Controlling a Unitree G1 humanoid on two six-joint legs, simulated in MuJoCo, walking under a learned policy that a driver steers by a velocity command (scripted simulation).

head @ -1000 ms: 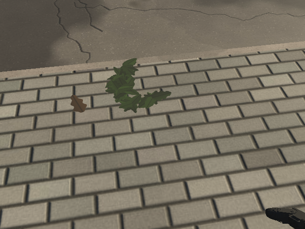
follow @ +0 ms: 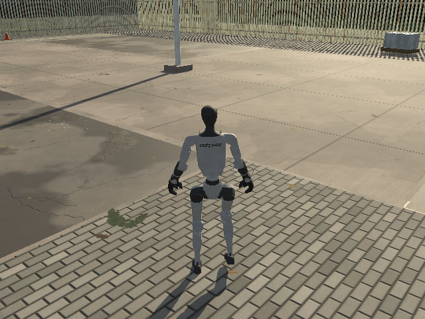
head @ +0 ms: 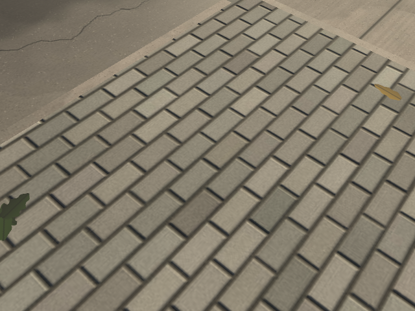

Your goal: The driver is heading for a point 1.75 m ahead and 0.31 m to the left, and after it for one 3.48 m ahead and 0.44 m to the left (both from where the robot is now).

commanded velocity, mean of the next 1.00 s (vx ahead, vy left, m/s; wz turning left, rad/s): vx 0.00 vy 0.00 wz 0.25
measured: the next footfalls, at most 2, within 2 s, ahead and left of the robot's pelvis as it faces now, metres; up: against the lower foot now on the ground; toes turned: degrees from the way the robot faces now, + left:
right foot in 0.20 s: +0.03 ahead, -0.15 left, +0.00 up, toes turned -3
left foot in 0.66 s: +0.03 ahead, +0.10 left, +0.00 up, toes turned +13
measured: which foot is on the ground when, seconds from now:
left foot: down 0.00-0.20, up 0.22-0.64, down 0.66-1.00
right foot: up 0.00-0.18, down 0.20-0.66, up 0.68-1.00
